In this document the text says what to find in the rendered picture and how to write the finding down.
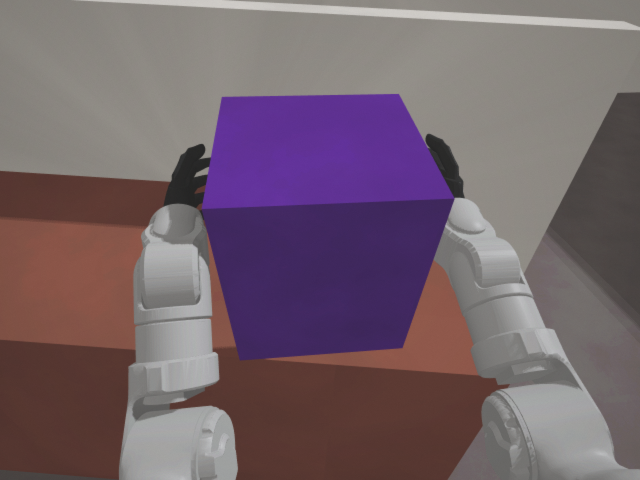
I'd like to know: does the left robot upper arm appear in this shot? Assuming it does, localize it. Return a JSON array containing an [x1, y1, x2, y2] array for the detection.
[[121, 406, 238, 480]]

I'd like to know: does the robot right forearm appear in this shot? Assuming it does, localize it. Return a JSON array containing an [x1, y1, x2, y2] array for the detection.
[[433, 198, 614, 456]]

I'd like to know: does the robot right hand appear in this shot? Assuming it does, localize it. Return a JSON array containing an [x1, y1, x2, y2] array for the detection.
[[425, 134, 465, 198]]

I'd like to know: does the robot left forearm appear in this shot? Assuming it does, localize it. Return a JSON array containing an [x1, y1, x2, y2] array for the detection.
[[119, 204, 219, 480]]

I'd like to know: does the carton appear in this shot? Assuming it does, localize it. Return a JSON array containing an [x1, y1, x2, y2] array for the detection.
[[202, 94, 455, 360]]

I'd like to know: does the pedestal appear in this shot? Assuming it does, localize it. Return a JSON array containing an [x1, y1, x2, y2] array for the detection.
[[0, 171, 510, 480]]

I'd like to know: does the right robot upper arm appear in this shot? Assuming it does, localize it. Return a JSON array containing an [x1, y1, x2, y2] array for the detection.
[[481, 380, 640, 480]]

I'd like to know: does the robot left hand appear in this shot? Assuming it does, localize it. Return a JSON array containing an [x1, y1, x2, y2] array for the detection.
[[163, 144, 211, 220]]

